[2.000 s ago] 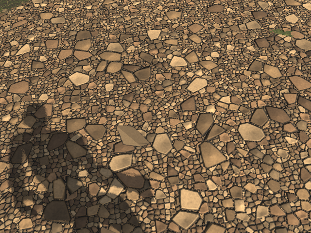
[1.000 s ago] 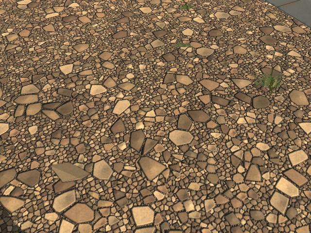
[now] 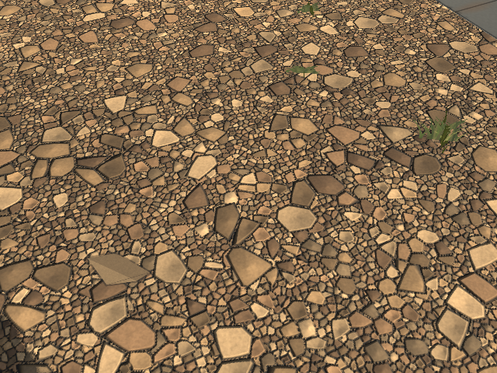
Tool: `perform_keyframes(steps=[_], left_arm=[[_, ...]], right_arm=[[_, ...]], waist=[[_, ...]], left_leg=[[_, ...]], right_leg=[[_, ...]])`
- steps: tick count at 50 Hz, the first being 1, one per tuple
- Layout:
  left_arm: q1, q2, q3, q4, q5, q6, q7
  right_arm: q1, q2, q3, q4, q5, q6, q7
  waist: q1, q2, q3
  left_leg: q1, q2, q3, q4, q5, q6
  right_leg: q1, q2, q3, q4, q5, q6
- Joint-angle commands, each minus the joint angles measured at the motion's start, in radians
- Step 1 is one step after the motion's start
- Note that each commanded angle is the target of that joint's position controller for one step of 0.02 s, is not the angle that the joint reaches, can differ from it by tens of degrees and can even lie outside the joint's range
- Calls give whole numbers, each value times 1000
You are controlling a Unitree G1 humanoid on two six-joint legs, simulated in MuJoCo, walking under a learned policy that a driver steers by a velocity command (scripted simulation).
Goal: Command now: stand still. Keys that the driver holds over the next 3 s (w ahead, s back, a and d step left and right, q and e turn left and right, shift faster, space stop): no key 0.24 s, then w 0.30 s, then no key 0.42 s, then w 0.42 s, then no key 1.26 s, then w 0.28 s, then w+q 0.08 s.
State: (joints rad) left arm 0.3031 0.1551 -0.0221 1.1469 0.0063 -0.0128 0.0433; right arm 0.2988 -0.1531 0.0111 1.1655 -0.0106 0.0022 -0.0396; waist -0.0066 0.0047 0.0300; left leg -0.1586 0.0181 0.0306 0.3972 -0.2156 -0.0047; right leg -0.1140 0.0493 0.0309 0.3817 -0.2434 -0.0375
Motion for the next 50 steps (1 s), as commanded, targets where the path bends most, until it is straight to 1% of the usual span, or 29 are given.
perform_keyframes(steps=[1, 12, 13, 16, 18, 20, 21, 23, 24, 25, 26, 27, 28, 29, 30, 31, 32, 33, 36, 38, 40, 43, 44, 45, 46, 47, 48, 49, 50], left_arm=[[75, 77, 12, -4, 0, -3, 3], [94, 61, 13, 1, 0, -4, 4], [103, 56, 12, 4, 2, -3, 4], [109, 100, 35, -8, 5, 9, 1], [142, 104, 45, -17, 8, 13, -5], [214, 131, 61, -4, 8, 6, -5], [223, 145, 70, -3, 10, 2, -6], [193, 153, 79, -17, 15, -9, -11], [160, 158, 82, -28, 11, -14, -13], [106, 148, 82, -44, 3, -18, -14], [48, 129, 80, -66, -1, -24, -16], [-3, 81, 67, -97, 2, -38, -21], [-9, 20, 51, -135, 5, -51, -28], [-7, 96, 67, -131, 38, -52, -31], [15, 66, 63, -116, 40, -55, -35], [40, 34, 55, -99, 29, -58, -38], [42, 33, 57, -94, 24, -56, -41], [43, 36, 58, -93, 24, -49, -42], [13, 31, 57, -101, 9, -27, -40], [-49, 18, 47, -117, 2, -19, -32], [-88, 22, 41, -125, -2, -17, -23], [-44, 42, 43, -103, -2, -22, -16], [3, 44, 45, -86, 1, -29, -13], [69, 71, 52, -67, 7, -41, -11], [162, 144, 68, -47, 24, -51, -10], [187, 132, 63, -43, 20, -46, -7], [137, 92, 49, -52, -5, -42, -11], [82, 118, 61, -60, -7, -35, -14], [55, 136, 70, -66, -1, -25, -16]], right_arm=[[76, -75, -11, -3, 0, -3, -3], [91, -61, -12, 0, 0, -5, -4], [99, -55, -11, 3, -1, -4, -4], [96, -76, -26, -15, -7, 4, 3], [70, -60, -26, -44, -15, 4, 12], [24, -19, -19, -84, -26, -14, 22], [-2, -21, -19, -105, -33, -26, 27], [-15, -49, -29, -135, -25, -50, 39], [20, -44, -31, -135, -18, -60, 44], [98, -32, -33, -114, -9, -69, 45], [213, -31, -40, -71, -2, -75, 42], [335, -87, -58, -41, -10, -83, 31], [459, -206, -91, -13, -5, -79, 28], [412, -164, -82, -14, -6, -67, 23], [324, -122, -68, -46, -11, -71, 24], [257, -103, -60, -67, -15, -77, 25], [226, -87, -51, -79, -14, -83, 22], [210, -69, -41, -77, -12, -87, 18], [234, -46, -17, -55, -11, -89, 4], [235, -54, -8, -48, -13, -85, -5], [242, -62, -4, -41, -13, -78, -10], [235, -70, -3, -34, -5, -73, -10], [211, -78, -6, -36, 1, -73, -7], [210, -84, -8, -36, 3, -76, -2], [245, -71, -6, -51, 7, -79, -1], [354, 5, 2, -22, 46, -53, -3], [298, -24, -10, -24, 25, -29, -6], [235, -34, -18, -47, -14, -23, -1], [177, -38, -24, -64, -33, -24, 9]], waist=[[0, -2, 52], [0, -3, 57], [1, -4, 36], [4, -34, 85], [25, -55, 170], [56, -145, 181], [63, -163, 184], [43, -135, 166], [12, -134, 162], [-36, -120, 160], [-89, -79, 145], [-140, 65, 118], [-159, 311, 70], [-101, 170, 128], [-49, 60, 150], [-15, 24, 134], [4, 15, 106], [14, 34, 84], [26, 96, 45], [18, 117, 49], [6, 142, 44], [26, 144, 19], [60, 117, 9], [92, 80, -23], [91, -10, -110], [73, -154, -238], [62, -125, -200], [48, -112, -81], [43, -88, -16]], left_leg=[[10, 81, -79, -53, 109, 30], [5, 79, -80, -52, 107, 32], [13, 70, -77, -59, 40, 34], [-60, 9, -45, 12, -317, 64], [-186, -7, -49, 75, -424, 79], [-304, -39, 24, 230, -285, 71], [-329, -26, 38, 280, -222, 72], [-307, -2, 20, 290, -229, 83], [-238, -1, 25, 222, -222, 92], [-85, -19, 41, 115, -170, 99], [117, -40, 34, 29, -126, 99], [289, 89, -161, -98, -209, 113], [374, 310, -545, -248, -316, 193], [287, 364, -572, -220, -131, 219], [219, 339, -474, -189, 98, 219], [184, 301, -363, -173, 321, 208], [173, 268, -273, -164, 473, 194], [170, 228, -192, -148, 619, 175], [177, 166, -68, -96, 890, 136], [147, 144, -26, -75, 942, 121], [128, 140, -18, -41, 962, 119], [109, 163, -41, 41, 952, 125], [88, 155, -35, 101, 924, 114], [37, 135, -32, 184, 790, 90], [-72, 83, -7, 328, 402, 66], [-117, -31, 23, 555, -240, 42], [-127, -40, -29, 634, -455, 40], [-192, -31, -41, 682, -472, 45], [-256, -23, -37, 692, -423, 52]], right_leg=[[-76, -117, 96, -73, 160, -23], [-79, -117, 93, -68, 154, -20], [-72, -109, 91, -79, 74, -22], [-144, -81, 113, -71, -351, -69], [-178, -123, 198, -99, -541, -113], [-86, -240, 375, -193, -603, -176], [-71, -295, 440, -225, -577, -208], [-82, -312, 438, -227, -485, -220], [-120, -297, 398, -202, -451, -209], [-210, -254, 329, -158, -401, -181], [-329, -190, 244, -76, -336, -145], [-463, -95, 108, 151, -243, -99], [-603, 27, -76, 460, -242, -49], [-626, -29, -52, 629, -282, -49], [-600, -63, -27, 691, -221, -46], [-553, -83, -24, 701, -166, -33], [-514, -93, -33, 684, -131, -23], [-481, -91, -51, 661, -103, -11], [-430, -52, -95, 550, -29, 4], [-376, -29, -120, 419, 8, 2], [-312, -6, -143, 312, 30, -9], [-185, 3, -143, 217, 85, -44], [-103, 0, -137, 129, 171, -56], [22, -51, -80, 62, 353, -70], [206, -210, 69, 119, 799, -112], [272, -420, 267, 109, 1059, -302], [143, -439, 325, 26, 864, -338], [42, -396, 305, -43, 523, -318], [-12, -361, 303, -119, 199, -287]])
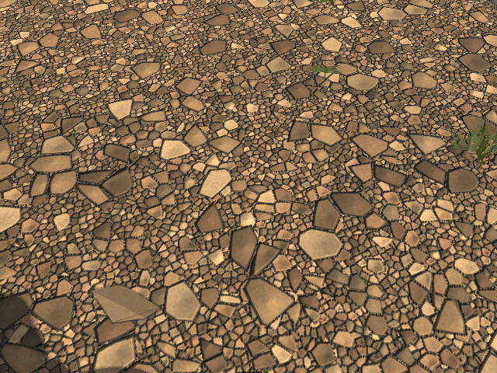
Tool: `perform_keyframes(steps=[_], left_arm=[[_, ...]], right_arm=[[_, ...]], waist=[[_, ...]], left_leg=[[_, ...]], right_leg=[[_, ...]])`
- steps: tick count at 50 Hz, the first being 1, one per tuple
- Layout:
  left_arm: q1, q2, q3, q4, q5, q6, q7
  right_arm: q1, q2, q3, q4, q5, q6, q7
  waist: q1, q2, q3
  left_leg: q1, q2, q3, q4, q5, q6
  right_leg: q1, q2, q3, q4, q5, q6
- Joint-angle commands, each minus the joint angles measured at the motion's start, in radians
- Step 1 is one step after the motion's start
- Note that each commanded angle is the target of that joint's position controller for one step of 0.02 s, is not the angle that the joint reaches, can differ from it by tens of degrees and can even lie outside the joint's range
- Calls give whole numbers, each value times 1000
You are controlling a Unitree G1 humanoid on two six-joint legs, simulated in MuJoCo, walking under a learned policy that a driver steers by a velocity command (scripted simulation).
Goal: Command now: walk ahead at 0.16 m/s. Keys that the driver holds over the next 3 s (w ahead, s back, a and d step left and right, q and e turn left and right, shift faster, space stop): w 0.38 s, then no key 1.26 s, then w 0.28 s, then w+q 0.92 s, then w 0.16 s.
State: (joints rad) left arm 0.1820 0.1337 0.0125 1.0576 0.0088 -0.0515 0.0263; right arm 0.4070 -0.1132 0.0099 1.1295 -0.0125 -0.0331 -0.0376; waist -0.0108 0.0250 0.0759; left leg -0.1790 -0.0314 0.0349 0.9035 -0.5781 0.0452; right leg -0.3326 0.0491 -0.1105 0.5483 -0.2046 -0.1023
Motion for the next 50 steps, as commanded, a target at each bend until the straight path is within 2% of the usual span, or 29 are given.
perform_keyframes(steps=[1, 2, 4, 7, 11, 14, 15, 16, 17, 18, 19, 21, 24, 26, 28, 31, 33, 34, 35, 36, 37, 38, 39, 40, 41, 42, 45, 48, 50], left_arm=[[161, 143, 35, 18, 2, 21, 2], [138, 123, 32, 16, 3, 24, 3], [132, 120, 37, 9, 6, 17, 0], [146, 146, 47, 6, 8, 7, -2], [160, 173, 61, -1, 1, 14, -10], [120, 169, 68, -20, -8, 21, -13], [78, 138, 61, -43, -4, 17, -15], [35, 58, 39, -85, -12, 9, -25], [8, 70, 41, -112, 10, 6, -31], [13, 120, 51, -112, 33, 2, -42], [40, 116, 53, -100, 30, -2, -53], [82, 103, 53, -63, 30, -8, -59], [72, 70, 48, -58, 28, 0, -49], [9, 49, 38, -78, 18, 6, -39], [-60, 36, 26, -99, 10, 9, -31], [-70, 53, 19, -97, 3, 8, -19], [-3, 74, 24, -72, 0, -1, -10], [75, 81, 28, -45, 3, -11, -5], [158, 120, 37, -22, 14, -27, -2], [275, 197, 53, -3, 34, -39, -2], [286, 193, 50, 1, 15, -29, -1], [227, 151, 39, -16, -10, -18, -6], [139, 115, 26, -31, -10, -12, -3], [85, 85, 13, -40, 0, -7, 4], [61, 72, 5, -42, 4, -6, 13], [51, 67, 1, -36, 7, -3, 18], [90, 90, 1, -21, 11, -4, 17], [69, 111, 6, -22, -4, 13, 13], [83, 107, 9, -17, -10, 27, 9]], right_arm=[[27, -81, -29, -41, -34, 11, 18], [23, -67, -28, -47, -32, 13, 28], [35, -49, -30, -41, -27, 12, 33], [-2, -43, -33, -62, -24, 9, 32], [-44, -63, -40, -96, -21, 3, 39], [78, -55, -45, -54, -19, -9, 37], [147, -75, -49, -35, -23, -17, 29], [232, -152, -64, -26, -27, -29, 17], [224, -218, -85, -24, -19, -26, 14], [138, -191, -80, -48, -16, -25, 14], [80, -178, -77, -71, -10, -32, 18], [56, -135, -66, -83, -4, -53, 18], [121, -101, -49, -51, -8, -71, 15], [147, -93, -40, -38, -12, -69, 13], [158, -97, -33, -31, -15, -64, 8], [166, -115, -32, -20, -18, -55, 6], [140, -124, -34, -20, -13, -53, 4], [116, -132, -37, -20, -5, -51, 4], [124, -130, -38, -21, 2, -53, 5], [161, -101, -31, -42, 12, -53, 0], [285, -34, -24, -6, 55, -28, -1], [233, -77, -38, -1, 25, -5, -5], [138, -68, -40, -24, -7, 4, 0], [88, -52, -38, -31, -20, 9, 6], [67, -45, -39, -32, -22, 18, 10], [92, -26, -33, -20, -20, 27, 10], [101, -28, -30, 3, -5, 49, -2], [70, -27, -24, 9, -6, 60, -3], [36, -52, -22, -3, -21, 56, 0]], waist=[[32, -96, -10], [6, -112, 11], [-14, -94, 2], [-18, -97, -16], [-15, -129, -12], [-69, -74, 9], [-95, -2, 31], [-115, 199, 17], [-96, 243, 99], [-37, 116, 127], [1, 83, 105], [27, 28, 68], [34, 40, 23], [20, 68, 10], [-1, 101, 6], [-14, 135, -15], [13, 128, -36], [57, 95, -55], [83, 50, -107], [86, -64, -226], [64, -215, -362], [49, -132, -308], [35, -114, -174], [12, -85, -105], [-11, -93, -67], [-34, -110, -66], [-31, -105, -100], [-38, -110, -69], [-28, -84, 0]], left_leg=[[-251, 51, -48, 149, 14, 8], [-230, 64, -44, 97, 68, 7], [-180, 52, -11, 24, 113, 2], [-129, 44, 19, -110, 134, 6], [-53, 33, 60, -261, 201, 15], [147, 4, 85, -443, 237, 30], [220, 59, -2, -546, 144, 47], [291, 288, -350, -748, -126, 97], [217, 423, -585, -872, -294, 157], [126, 410, -564, -869, -273, 164], [102, 371, -499, -871, -187, 148], [116, 291, -310, -848, 171, 117], [142, 237, -133, -734, 783, 110], [141, 215, -64, -670, 1024, 105], [129, 200, -28, -631, 1126, 96], [147, 206, -29, -562, 1188, 97], [158, 218, -52, -489, 1190, 91], [149, 201, -44, -404, 1157, 72], [83, 170, -31, -302, 992, 40], [-67, 115, 6, -113, 543, 10], [-133, 0, 11, 106, -40, -10], [-148, 22, -50, 156, -88, -15], [-179, 34, -58, 155, -60, -18], [-166, 54, -68, 100, 0, -23], [-125, 70, -70, 29, 48, -31], [-74, 69, -57, -41, 74, -39], [-19, 44, -27, -197, 106, -47], [72, 44, -6, -365, 292, -38], [111, 82, -50, -481, 372, -25]], right_leg=[[137, -329, 426, -359, -99, -186], [79, -296, 404, -412, -245, -148], [44, -267, 351, -436, -233, -122], [9, -259, 304, -442, -267, -120], [-45, -269, 303, -444, -400, -118], [-181, -224, 264, -335, -518, -87], [-270, -177, 214, -200, -507, -62], [-408, -61, 82, 86, -414, -6], [-496, -17, 42, 274, -288, 1], [-472, -73, 107, 354, -188, 0], [-439, -84, 120, 372, -124, 7], [-369, -92, 95, 396, -39, 35], [-323, -80, 51, 399, 10, 65], [-288, -69, 27, 324, 24, 79], [-225, -52, 4, 212, 49, 77], [-122, -26, -10, 98, 51, 51], [-21, -12, 1, 14, 66, 24], [79, -8, 4, -98, 162, 12], [238, -77, 67, -147, 388, 0], [469, -289, 245, -49, 880, -48], [537, -469, 437, -65, 1095, -241], [413, -446, 444, -136, 852, -249], [280, -398, 398, -199, 647, -217], [183, -354, 350, -249, 529, -176], [109, -315, 296, -279, 490, -142], [71, -277, 245, -287, 462, -113], [93, -252, 225, -284, 345, -91], [-3, -226, 230, -322, -57, -55], [-97, -201, 242, -361, -301, 12]])
Over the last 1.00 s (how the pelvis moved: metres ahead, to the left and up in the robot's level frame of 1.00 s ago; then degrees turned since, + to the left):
0.19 0.04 -0.02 1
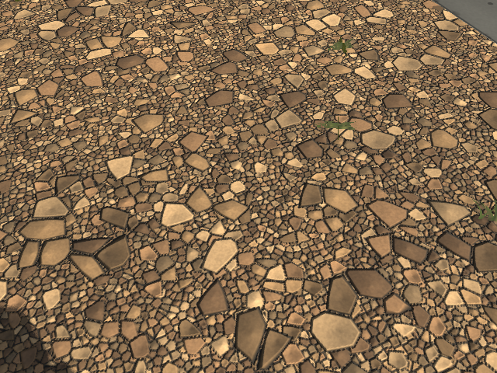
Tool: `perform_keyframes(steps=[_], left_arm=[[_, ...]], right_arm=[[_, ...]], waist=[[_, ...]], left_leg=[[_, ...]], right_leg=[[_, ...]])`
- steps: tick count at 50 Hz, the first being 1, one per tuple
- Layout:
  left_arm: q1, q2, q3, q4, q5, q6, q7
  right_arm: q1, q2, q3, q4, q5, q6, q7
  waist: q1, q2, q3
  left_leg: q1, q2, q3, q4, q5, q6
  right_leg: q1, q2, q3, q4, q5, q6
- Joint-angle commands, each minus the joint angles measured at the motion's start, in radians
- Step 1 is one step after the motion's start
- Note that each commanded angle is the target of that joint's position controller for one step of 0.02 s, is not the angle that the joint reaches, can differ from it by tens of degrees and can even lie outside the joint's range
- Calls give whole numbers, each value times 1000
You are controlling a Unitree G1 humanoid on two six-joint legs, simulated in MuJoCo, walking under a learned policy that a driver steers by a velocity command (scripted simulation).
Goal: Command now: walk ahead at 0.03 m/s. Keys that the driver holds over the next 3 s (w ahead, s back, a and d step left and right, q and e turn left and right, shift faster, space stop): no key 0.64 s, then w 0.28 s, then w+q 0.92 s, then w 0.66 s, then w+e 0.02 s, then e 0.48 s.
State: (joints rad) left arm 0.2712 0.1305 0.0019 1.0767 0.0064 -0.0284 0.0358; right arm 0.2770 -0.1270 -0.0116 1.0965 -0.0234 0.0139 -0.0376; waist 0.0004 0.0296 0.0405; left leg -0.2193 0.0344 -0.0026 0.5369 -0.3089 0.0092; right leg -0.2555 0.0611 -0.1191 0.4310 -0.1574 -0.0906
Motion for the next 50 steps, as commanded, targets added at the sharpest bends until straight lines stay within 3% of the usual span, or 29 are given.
perform_keyframes(steps=[1, 2, 4, 7, 11, 32, 35, 37, 38, 40, 41, 43, 45, 46, 48, 49, 50], left_arm=[[5, 106, 22, -35, -10, 10, -2], [26, 86, 23, -33, -13, 18, -4], [69, 71, 19, -11, 0, 17, -5], [92, 74, 19, 8, 4, 8, -7], [92, 63, 14, 21, 1, 5, -4], [127, 46, 5, 70, 0, 6, 6], [131, 64, 16, 67, 2, 14, 2], [116, 66, 24, 45, 8, 18, -6], [90, 52, 22, 27, 10, 14, -12], [19, 14, 15, -20, 26, -3, -26], [-16, 30, 20, -44, 33, -14, -31], [-38, 64, 33, -80, 26, -34, -43], [-31, 68, 41, -97, 12, -50, -53], [2, 58, 43, -92, 6, -55, -56], [217, 62, 62, -18, -1, -60, -51], [359, 132, 85, 10, 13, -66, -37], [483, 250, 113, 29, 19, -60, -30]], right_arm=[[157, -60, -1, 19, -13, 0, 0], [138, -76, -3, 27, 1, -6, 0], [117, -46, 4, 29, 11, -25, 0], [111, -51, 4, 26, 15, -39, -5], [128, -49, 5, 32, 14, -40, -5], [161, -39, 15, 54, 14, -39, -8], [186, -63, 2, 56, 9, -33, -6], [198, -84, -10, 40, 7, -27, 0], [229, -91, -15, 40, 9, -28, 1], [293, -137, -35, 54, 10, -34, 0], [294, -143, -42, 52, 6, -39, 1], [282, -151, -48, 45, -5, -54, 5], [239, -147, -50, 31, 0, -68, 8], [207, -151, -52, 22, 5, -72, 9], [138, -142, -49, -2, 15, -78, 16], [103, -108, -38, -28, 15, -90, 24], [120, -43, -23, -74, 18, -97, 29]], waist=[[-27, -74, 70], [0, 21, 120], [17, 53, 92], [23, 14, 47], [17, -12, 46], [9, -21, 52], [4, -11, 54], [-9, 19, 131], [-27, 41, 169], [-59, 131, 206], [-66, 122, 215], [-52, 98, 198], [-23, 77, 172], [6, 71, 156], [109, 10, 94], [176, -144, 35], [183, -388, -34]], left_leg=[[117, 54, -57, -165, 56, 17], [-16, 49, -69, -179, -9, 25], [-69, 60, -81, -230, 8, 22], [-36, 65, -84, -243, 64, 28], [-10, 64, -80, -243, 88, 35], [32, 64, -66, -233, 172, 41], [14, 27, -60, -226, -130, 71], [-36, 48, -125, -248, -388, 115], [-23, 86, -189, -282, -459, 142], [66, 229, -376, -396, -516, 215], [77, 274, -421, -420, -470, 242], [126, 296, -423, -409, -340, 258], [129, 255, -327, -377, -200, 224], [80, 222, -266, -347, -141, 204], [-158, 117, -149, -182, 3, 154], [-297, 17, -34, 87, 36, 109], [-477, -97, 90, 422, -189, 70]], right_leg=[[-180, -195, 246, -247, -363, 28], [-102, -153, 204, -228, -261, 38], [44, -147, 186, -152, -103, 32], [98, -150, 181, -126, -22, 27], [92, -150, 176, -125, -7, 31], [100, -159, 174, -100, 83, 36], [68, -107, 146, -61, -216, 17], [-52, -81, 137, -4, -434, -3], [-130, -68, 126, 47, -447, -3], [-268, -41, 31, 228, -289, 11], [-305, -71, 41, 288, -253, 9], [-354, -105, 75, 338, -285, 4], [-285, -106, 70, 257, -261, 5], [-178, -85, 43, 185, -207, 5], [242, -16, 9, 35, -115, 14], [433, -172, 215, -93, -237, -4], [524, -434, 639, -273, -454, -86]])
Over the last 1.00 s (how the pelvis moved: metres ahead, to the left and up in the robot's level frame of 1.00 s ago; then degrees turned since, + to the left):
0.23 0.01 0.01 0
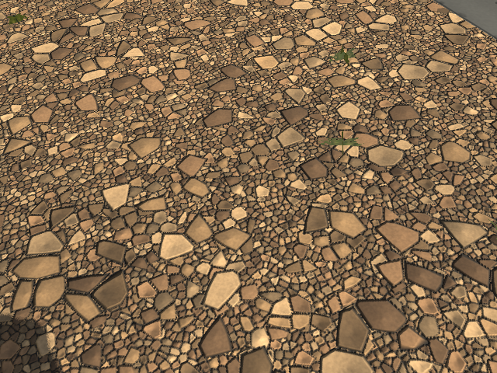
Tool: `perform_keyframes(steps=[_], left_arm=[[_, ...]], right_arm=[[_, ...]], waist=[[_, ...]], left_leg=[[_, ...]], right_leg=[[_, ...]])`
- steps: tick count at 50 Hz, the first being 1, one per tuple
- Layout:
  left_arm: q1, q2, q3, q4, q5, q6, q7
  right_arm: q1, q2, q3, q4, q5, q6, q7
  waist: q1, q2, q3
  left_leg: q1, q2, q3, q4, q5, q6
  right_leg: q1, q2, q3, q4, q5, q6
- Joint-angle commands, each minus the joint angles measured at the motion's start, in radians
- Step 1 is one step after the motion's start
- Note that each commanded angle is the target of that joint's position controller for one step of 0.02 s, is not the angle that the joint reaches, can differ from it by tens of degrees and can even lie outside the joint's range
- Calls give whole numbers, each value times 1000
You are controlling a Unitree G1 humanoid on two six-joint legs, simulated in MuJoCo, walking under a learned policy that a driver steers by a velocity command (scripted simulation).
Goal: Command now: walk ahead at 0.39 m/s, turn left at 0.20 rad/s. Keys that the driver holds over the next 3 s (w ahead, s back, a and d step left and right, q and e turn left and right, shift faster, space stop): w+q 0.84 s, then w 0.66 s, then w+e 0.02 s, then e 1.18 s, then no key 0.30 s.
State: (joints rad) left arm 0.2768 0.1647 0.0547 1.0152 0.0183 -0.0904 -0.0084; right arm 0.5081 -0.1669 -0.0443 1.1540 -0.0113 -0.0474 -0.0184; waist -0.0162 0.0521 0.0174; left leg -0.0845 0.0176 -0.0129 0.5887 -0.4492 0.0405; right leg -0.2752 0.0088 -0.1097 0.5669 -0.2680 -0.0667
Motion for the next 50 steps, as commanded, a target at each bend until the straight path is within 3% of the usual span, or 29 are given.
perform_keyframes(steps=[1, 2, 3, 5, 8, 13, 16, 18, 20, 21, 22, 23, 24, 25, 26, 27, 28, 30, 32, 34, 38, 44, 45, 47, 48, 49, 50], left_arm=[[409, 151, 42, 86, 9, 18, 21], [283, 120, 29, 46, 11, 18, 20], [204, 105, 23, 23, 8, 12, 18], [160, 68, 4, 13, 2, -5, 24], [234, 65, -7, 43, -4, -19, 34], [242, 57, -23, 46, -1, -25, 44], [261, 94, -21, 57, -6, -28, 55], [261, 128, -12, 60, -11, -29, 67], [225, 163, 2, 44, -6, -19, 73], [199, 174, 10, 27, -3, -13, 66], [154, 190, 18, 4, -3, -11, 50], [147, 79, 1, -37, 15, -11, 33], [147, 80, 4, -122, -14, -14, 17], [44, 126, 6, -147, -5, -29, 10], [13, 144, 9, -161, -8, -41, 7], [26, 139, 11, -149, -7, -39, 13], [44, 127, 10, -147, 9, -21, 14], [55, 105, 8, -154, 30, 19, 7], [0, 104, 7, -184, 31, 41, 0], [-107, 113, 7, -229, 29, 49, -5], [-273, 126, 4, -297, 24, 56, -12], [-434, 127, -18, -378, 14, 37, -25], [-429, 132, -19, -384, 11, 31, -26], [-314, 157, -10, -357, 9, 22, -18], [-204, 188, 4, -323, 7, 16, -8], [-51, 210, 15, -281, 5, 7, 5], [100, 263, 29, -260, 28, -1, 22]], right_arm=[[-159, -75, -9, -140, -25, -27, 15], [-179, -50, -7, -150, -23, -27, 26], [-167, -25, -3, -144, -13, -30, 33], [-150, -24, -11, -138, -18, -17, 42], [-194, -28, -21, -166, -14, 5, 48], [-425, -3, -4, -269, -9, 12, 62], [-498, -13, 2, -310, -12, 15, 66], [-440, -50, -10, -301, -17, 17, 61], [-281, -96, -31, -259, -21, 17, 56], [-173, -130, -48, -223, -25, 16, 53], [-77, -167, -70, -198, -31, 13, 45], [-115, -233, -85, -204, -28, 14, 38], [-123, -295, -95, -229, -17, 23, 44], [-164, -254, -86, -229, -5, 26, 34], [-211, -201, -72, -237, 1, 21, 29], [-247, -168, -62, -240, -4, 10, 26], [-259, -155, -55, -246, 0, -2, 19], [-238, -159, -48, -242, 10, -27, 15], [-193, -189, -52, -235, 15, -37, 15], [-138, -195, -53, -234, 15, -34, 17], [-36, -196, -51, -237, 11, -24, 17], [27, -210, -50, -252, -4, -21, 3], [22, -210, -49, -254, -5, -24, -1], [-30, -226, -48, -265, -4, -33, -4], [-43, -243, -51, -264, -7, -39, -1], [-67, -253, -53, -266, -6, -44, 7], [-61, -205, -40, -289, -1, -49, 14]], waist=[[149, -229, 61], [91, -121, 127], [57, -80, 145], [20, -82, 129], [14, -110, 89], [28, -131, 138], [27, -139, 136], [-11, -159, 78], [-90, -193, -13], [-137, -194, -70], [-204, -141, -109], [-134, 50, -136], [-88, 132, -226], [-87, 3, -89], [-52, -71, -4], [3, -154, 35], [36, -167, 32], [61, -129, 17], [53, -85, 20], [16, -43, 33], [-52, 2, 27], [-99, 35, 39], [-91, 41, 40], [-27, 52, 12], [19, 51, -41], [99, 25, -114], [150, -36, -233]], left_leg=[[-637, -19, -1, 547, -58, 62], [-644, 24, -42, 586, 48, 74], [-612, 45, -54, 570, 132, 72], [-583, 59, -34, 543, 208, 59], [-637, 36, 14, 551, 270, 52], [-611, 6, 117, 288, 402, 46], [-483, -38, 202, 95, 405, 71], [-380, -86, 234, 73, 368, 113], [-228, -118, 217, 68, 293, 170], [-109, -127, 184, 22, 266, 202], [43, -99, 109, -95, 233, 239], [201, 149, -216, -89, 229, 296], [360, 316, -763, -278, 111, 478], [264, 317, -685, -372, 5, 437], [137, 290, -583, -399, 79, 384], [30, 243, -483, -401, 252, 333], [-43, 194, -396, -395, 384, 307], [-102, 134, -297, -389, 546, 283], [-116, 94, -244, -387, 625, 260], [-89, 75, -238, -388, 651, 220], [37, 69, -269, -360, 690, 170], [182, 96, -309, -301, 787, 183], [184, 107, -310, -294, 812, 173], [138, 110, -288, -240, 967, 132], [139, 99, -276, -135, 1098, 115], [103, 59, -234, 41, 1091, 97], [-50, 13, -210, 289, 811, 87]], right_leg=[[406, -415, 675, -424, -380, -129], [307, -394, 579, -430, -346, -114], [248, -354, 466, -448, -229, -91], [238, -284, 284, -452, -8, -49], [315, -252, 116, -396, 410, -13], [242, -203, -48, -401, 594, 2], [255, -221, -103, -357, 815, 2], [309, -240, -134, -238, 1088, 10], [328, -269, -139, -9, 1217, 2], [294, -275, -127, 169, 1132, -9], [179, -235, -143, 445, 880, -10], [-98, -104, -113, 777, -78, -5], [-405, 50, 87, 1013, -267, 21], [-530, -31, 159, 961, -147, 13], [-505, -68, 158, 865, -62, 14], [-430, -99, 155, 777, -26, 25], [-356, -116, 160, 718, -26, 44], [-288, -130, 149, 629, -33, 75], [-311, -131, 122, 548, 16, 97], [-373, -128, 103, 459, 105, 112], [-468, -98, 101, 305, 224, 114], [-458, -36, 85, 79, 239, 81], [-408, -30, 86, 35, 244, 65], [-187, 4, 79, -43, 209, 23], [-56, 35, 69, -53, 169, 2], [122, 24, 69, -117, 209, -23], [358, -144, 237, -104, 90, -62]])
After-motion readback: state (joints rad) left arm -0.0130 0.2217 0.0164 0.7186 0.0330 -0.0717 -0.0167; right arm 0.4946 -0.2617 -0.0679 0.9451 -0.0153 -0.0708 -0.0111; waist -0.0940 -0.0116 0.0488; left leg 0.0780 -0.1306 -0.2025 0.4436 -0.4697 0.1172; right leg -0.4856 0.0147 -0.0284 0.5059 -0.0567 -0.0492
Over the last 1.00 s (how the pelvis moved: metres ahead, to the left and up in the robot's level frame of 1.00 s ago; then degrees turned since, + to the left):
0.11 -0.01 -0.01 0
